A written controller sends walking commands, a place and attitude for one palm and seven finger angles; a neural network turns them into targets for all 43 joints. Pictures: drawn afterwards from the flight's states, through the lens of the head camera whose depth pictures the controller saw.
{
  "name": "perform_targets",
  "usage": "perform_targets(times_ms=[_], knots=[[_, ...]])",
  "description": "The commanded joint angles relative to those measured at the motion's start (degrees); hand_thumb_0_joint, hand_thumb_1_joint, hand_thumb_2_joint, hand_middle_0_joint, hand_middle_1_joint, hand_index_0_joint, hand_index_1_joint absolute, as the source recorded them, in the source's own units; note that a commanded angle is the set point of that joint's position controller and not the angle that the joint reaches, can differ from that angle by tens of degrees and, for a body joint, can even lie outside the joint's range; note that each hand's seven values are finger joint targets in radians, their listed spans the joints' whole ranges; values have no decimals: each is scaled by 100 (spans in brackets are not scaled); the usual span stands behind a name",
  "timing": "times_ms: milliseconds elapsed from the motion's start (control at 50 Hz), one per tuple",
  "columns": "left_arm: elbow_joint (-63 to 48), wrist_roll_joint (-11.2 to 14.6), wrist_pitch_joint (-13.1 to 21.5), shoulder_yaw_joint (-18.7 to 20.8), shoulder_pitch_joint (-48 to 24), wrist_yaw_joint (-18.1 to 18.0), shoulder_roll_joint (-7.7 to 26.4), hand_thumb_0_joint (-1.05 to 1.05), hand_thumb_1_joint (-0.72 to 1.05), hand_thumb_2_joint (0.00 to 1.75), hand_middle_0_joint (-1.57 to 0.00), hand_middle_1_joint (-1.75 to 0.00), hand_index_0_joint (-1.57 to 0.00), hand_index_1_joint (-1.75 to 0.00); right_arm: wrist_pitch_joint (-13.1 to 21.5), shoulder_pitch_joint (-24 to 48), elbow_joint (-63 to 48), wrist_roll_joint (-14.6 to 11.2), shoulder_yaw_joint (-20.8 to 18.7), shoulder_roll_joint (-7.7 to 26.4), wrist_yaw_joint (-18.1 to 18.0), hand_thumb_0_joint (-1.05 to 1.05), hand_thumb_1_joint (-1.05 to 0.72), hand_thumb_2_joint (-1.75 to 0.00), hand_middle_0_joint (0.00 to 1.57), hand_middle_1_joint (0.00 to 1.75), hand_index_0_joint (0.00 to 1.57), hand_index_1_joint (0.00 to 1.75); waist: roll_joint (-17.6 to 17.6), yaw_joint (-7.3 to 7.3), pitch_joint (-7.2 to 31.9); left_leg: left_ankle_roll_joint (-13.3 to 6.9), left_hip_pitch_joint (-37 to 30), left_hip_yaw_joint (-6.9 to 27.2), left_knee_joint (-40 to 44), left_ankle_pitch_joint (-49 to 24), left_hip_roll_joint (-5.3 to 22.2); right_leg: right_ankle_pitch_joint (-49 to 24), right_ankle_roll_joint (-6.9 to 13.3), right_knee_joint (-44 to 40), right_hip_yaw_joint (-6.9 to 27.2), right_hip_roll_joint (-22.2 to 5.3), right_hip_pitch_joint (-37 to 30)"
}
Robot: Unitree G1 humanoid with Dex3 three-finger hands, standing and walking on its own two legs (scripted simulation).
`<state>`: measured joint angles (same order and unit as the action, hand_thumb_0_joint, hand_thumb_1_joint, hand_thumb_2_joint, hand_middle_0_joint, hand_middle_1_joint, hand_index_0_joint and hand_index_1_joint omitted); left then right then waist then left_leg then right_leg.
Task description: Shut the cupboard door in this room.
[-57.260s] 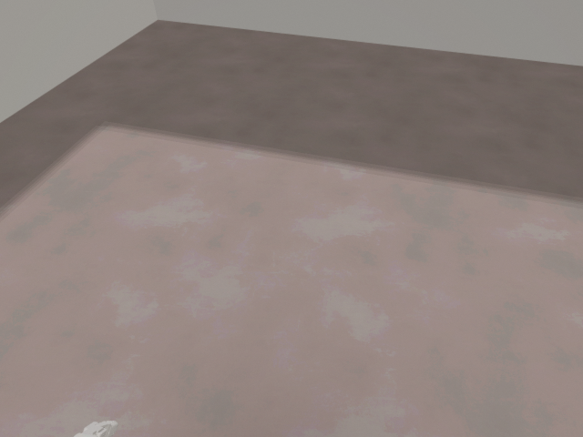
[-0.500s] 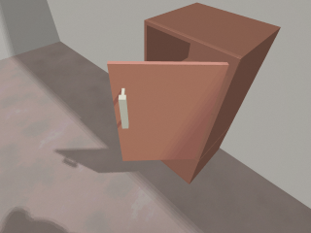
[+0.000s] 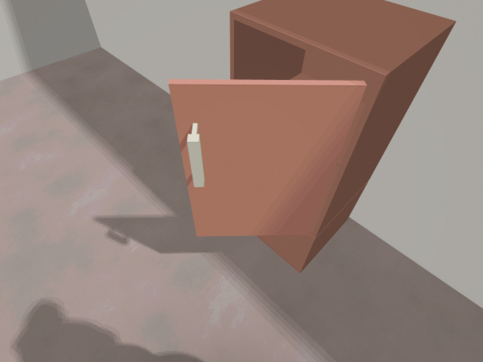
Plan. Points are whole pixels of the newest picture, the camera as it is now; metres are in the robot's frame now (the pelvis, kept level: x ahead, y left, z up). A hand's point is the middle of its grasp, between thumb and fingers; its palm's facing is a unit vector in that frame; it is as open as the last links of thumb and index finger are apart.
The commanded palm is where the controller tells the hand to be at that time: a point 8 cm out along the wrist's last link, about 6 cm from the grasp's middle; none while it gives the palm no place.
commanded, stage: look again from close up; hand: left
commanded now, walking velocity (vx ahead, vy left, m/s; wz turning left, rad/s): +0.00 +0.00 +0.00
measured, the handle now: (197, 155) +0.54 +0.13 -0.01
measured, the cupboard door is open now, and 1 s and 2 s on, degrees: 46 46 46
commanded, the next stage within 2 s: shuffle to correct the standing spot in 0.38 s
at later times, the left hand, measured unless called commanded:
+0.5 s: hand out of the picture +0.01 +0.19 -0.18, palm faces +0.03 -0.98 -0.19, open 7.4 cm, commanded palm none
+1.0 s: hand out of the picture -0.06 +0.14 -0.20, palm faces +0.11 -0.99 -0.11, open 7.4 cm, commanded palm none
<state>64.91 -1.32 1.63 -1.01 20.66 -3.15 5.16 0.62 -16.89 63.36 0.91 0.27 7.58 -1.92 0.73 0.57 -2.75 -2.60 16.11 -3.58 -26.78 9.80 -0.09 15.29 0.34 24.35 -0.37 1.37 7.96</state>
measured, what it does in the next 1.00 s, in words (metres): stands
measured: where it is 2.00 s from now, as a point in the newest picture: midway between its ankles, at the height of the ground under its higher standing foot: outside the picture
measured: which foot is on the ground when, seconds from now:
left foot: down 0.00-1.00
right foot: down 0.00-1.00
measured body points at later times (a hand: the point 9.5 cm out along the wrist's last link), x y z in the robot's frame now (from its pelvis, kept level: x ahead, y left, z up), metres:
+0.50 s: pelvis +0.00 +0.01 +0.00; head -0.02 +0.03 +0.45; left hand +0.00 +0.24 -0.17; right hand +0.04 -0.23 -0.14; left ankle +0.05 +0.09 -0.74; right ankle -0.03 -0.12 -0.74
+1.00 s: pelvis +0.03 -0.01 -0.01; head +0.03 +0.03 +0.44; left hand -0.06 +0.19 -0.19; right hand +0.04 -0.24 -0.15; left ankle +0.05 +0.08 -0.74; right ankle -0.03 -0.12 -0.74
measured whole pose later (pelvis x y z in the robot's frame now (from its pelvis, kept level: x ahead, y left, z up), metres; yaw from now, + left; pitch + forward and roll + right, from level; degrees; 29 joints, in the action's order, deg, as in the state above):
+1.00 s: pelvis +0.03 -0.01 -0.01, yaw +3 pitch +0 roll -2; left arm 61.9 -1.5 -0.4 0.7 28.2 -1.5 8.9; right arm 0.8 -18.9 62.0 1.0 -0.6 6.9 -1.3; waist -3.8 -0.7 0.9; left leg -2.9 18.7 -4.0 -35.7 15.5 0.7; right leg 22.7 1.2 31.4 -5.1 0.7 8.4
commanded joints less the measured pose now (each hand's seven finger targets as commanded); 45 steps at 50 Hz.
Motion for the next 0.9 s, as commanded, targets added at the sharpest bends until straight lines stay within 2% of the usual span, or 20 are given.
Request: perform_targets(times_ms=[0, 40, 80, 100, 200, 220, 300, 340, 440, 460, 520, 580, 640, 680, 720, 740, 780, 820, 840, 880], knots=[[-322, 61, 146, 93, 393, -51, 649, 0, 90, 90, -20, -30, -20, -30, 179, -326, -439, -39, -118, 536, 16, 0, -90, -90, 20, 30, 20, 30, -236, 59, 630, 37, -559, 806, 53, -610, 568, -899, 280, -130, 549, -729, 261], [-417, 30, 84, 100, 332, -36, 677, 0, 90, 90, -20, -30, -20, -30, 136, -223, -515, -23, -133, 590, 33, 0, -90, -90, 20, 30, 20, 30, -160, 33, -46, 27, -186, 855, 201, -122, 533, -224, 290, -187, 520, -653, 660], [-508, 16, 55, 106, 328, -15, 736, 0, 90, 90, -20, -30, -20, -30, 99, -172, -592, -16, -156, 665, 60, 0, -90, -90, 20, 30, 20, 30, -295, 21, -403, 25, 61, 922, 379, 414, 488, 277, 299, -213, 535, -600, 930], [-545, 13, 44, 109, 335, -5, 752, 0, 90, 90, -20, -30, -20, -30, 91, -137, -627, -12, -169, 717, 65, 0, -90, -90, 20, 30, 20, 30, -198, 7, -480, 20, 107, 950, 460, 618, 492, 434, 309, -218, 555, -586, 1022], [-704, 14, 25, 125, 335, 15, 892, 0, 90, 90, -20, -30, -20, -30, 120, -65, -707, -12, -170, 848, 72, 0, -90, -90, 20, 30, 20, 30, -264, -40, -277, -32, 38, 1000, 538, 409, 532, 69, 283, -148, 526, -569, 814], [-729, 3, 26, 134, 325, 13, 911, 0, 90, 90, -20, -30, -20, -30, 145, -62, -709, -12, -162, 832, 65, 0, -90, -90, 20, 30, 20, 30, -208, -57, -200, -56, -8, 976, 474, 52, 541, -220, 276, -118, 479, -577, 695], [-818, 24, -2, 148, 250, 34, 1047, 0, 90, 90, -20, -30, -20, -30, 148, 60, -732, -18, -167, 967, 69, 0, -90, -90, 20, 30, 20, 30, -74, -66, -75, -52, -89, 1006, 552, 138, 567, -167, 247, -158, 491, -583, 627], [-853, 19, 2, 156, 236, 34, 1098, 0, 90, 90, -20, -30, -20, -30, 163, 104, -736, -28, -159, 974, 69, 0, -90, -90, 20, 30, 20, 30, -136, -84, 42, -60, -149, 947, 461, -151, 558, -396, 235, -176, 487, -625, 501], [-863, 23, -23, 139, 187, 54, 1146, 0, 90, 90, -20, -30, -20, -30, 141, 169, -681, -39, -160, 1005, 78, 0, -90, -90, 20, 30, 20, 30, -86, -76, 1, -34, -172, 978, 594, 113, 577, -243, 206, -277, 472, -629, 529], [-855, 23, -33, 138, 174, 60, 1145, 0, 90, 90, -20, -30, -20, -30, 129, 194, -662, -34, -162, 1025, 80, 0, -90, -90, 20, 30, 20, 30, -42, -72, -59, -25, -134, 1014, 675, 306, 583, -136, 205, -298, 475, -621, 568], [-744, -4, -106, 104, 371, 91, 925, 0, 90, 90, -20, -30, -20, -30, 60, 63, -547, -8, -143, 892, 84, 0, -90, -90, 20, 30, 20, 30, 19, -74, -178, -36, 84, 1197, 1021, 1572, 696, 439, 165, -193, 259, -470, 559], [-751, -60, -197, 147, 519, 151, 924, 0, 90, 90, -20, -30, -20, -30, -15, 64, -579, 21, -257, 1157, 63, 0, -90, -90, 20, 30, 20, 30, 278, -94, -301, -190, 397, 1627, 1460, 2768, 995, 902, 161, 245, -24, -247, 692], [-770, -91, -246, 190, 674, 209, 854, 0, 90, 90, -20, -30, -20, -30, -34, 72, -633, 30, -338, 1245, 30, 0, -90, -90, 20, 30, 20, 30, 396, -141, -357, -354, 594, 1797, 1573, 3016, 1198, 807, 192, 521, -193, -152, 685], [-733, -76, -239, 213, 809, 239, 802, 0, 90, 90, -20, -30, -20, -30, -25, 57, -642, 34, -349, 1203, 17, 0, -90, -90, 20, 30, 20, 30, 271, -171, -243, -351, 539, 1661, 1424, 2774, 1158, 707, 227, 336, -177, -167, 586], [-685, -66, -189, 216, 905, 240, 796, 0, 90, 90, -20, -30, -20, -30, -10, 3, -619, 27, -335, 1027, 24, 0, -90, -90, 20, 30, 20, 30, 89, -182, -154, -256, 594, 1408, 1183, 2437, 944, 685, 278, -11, -73, -274, 360], [-667, -60, -172, 226, 972, 234, 817, 0, 90, 90, -20, -30, -20, -30, -3, 28, -618, 26, -325, 973, 26, 0, -90, -90, 20, 30, 20, 30, 7, -198, -183, -196, 711, 1225, 955, 2340, 800, 905, 318, -177, 121, -396, 340], [-645, -42, -154, 243, 1025, 207, 902, 0, 90, 90, -20, -30, -20, -30, 2, 33, -631, 22, -291, 762, 39, 0, -90, -90, 20, 30, 20, 30, -430, -182, -395, -74, 902, 777, 253, 2007, 402, 1579, 477, -640, 641, -726, 571], [-601, -19, -120, 289, 1100, 158, 1052, 0, 90, 90, -20, -30, -20, -30, 15, 56, -673, 7, -224, 459, 62, 0, -90, -90, 20, 30, 20, 30, -1181, -179, -432, 22, 1150, 116, -886, 1203, 6, 1903, 727, -1225, 1272, -1274, 459], [-605, -15, -90, 296, 1059, 134, 1048, 0, 90, 90, -20, -30, -20, -30, 45, 112, -684, 15, -207, 400, 74, 0, -90, -90, 20, 30, 20, 30, -1188, -172, -480, 18, 1239, 14, -1292, 1028, -12, 1462, 849, -1271, 1420, -1486, 429], [-585, -18, -46, 284, 997, 128, 974, 0, 90, 90, -20, -30, -20, -30, 85, 62, -663, 13, -202, 342, 83, 0, -90, -90, 20, 30, 20, 30, -894, -88, -400, 3, 1103, -27, -1358, 1080, 74, 250, 954, -930, 1078, -1435, 327]])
